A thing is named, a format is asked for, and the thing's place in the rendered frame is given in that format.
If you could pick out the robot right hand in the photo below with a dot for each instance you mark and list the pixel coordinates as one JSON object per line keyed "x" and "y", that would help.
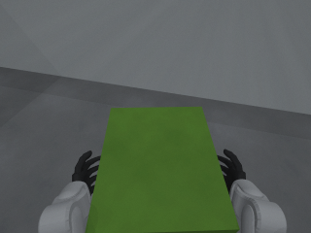
{"x": 234, "y": 171}

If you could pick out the carton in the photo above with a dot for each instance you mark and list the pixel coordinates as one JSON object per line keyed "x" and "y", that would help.
{"x": 159, "y": 173}

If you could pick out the robot left forearm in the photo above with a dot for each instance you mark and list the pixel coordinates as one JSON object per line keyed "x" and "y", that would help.
{"x": 68, "y": 210}

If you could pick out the robot left hand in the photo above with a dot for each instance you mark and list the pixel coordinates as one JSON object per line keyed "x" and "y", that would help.
{"x": 82, "y": 173}

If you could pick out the robot right forearm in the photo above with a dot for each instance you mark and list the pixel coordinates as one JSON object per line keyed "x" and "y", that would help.
{"x": 256, "y": 213}

